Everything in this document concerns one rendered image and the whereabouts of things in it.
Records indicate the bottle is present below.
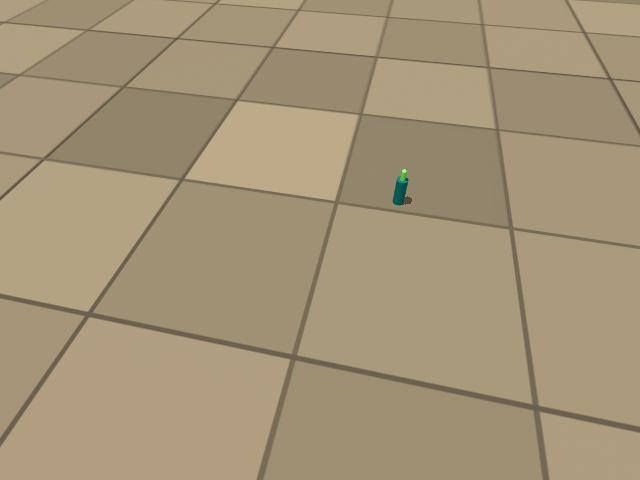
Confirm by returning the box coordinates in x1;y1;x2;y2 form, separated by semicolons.
393;169;408;205

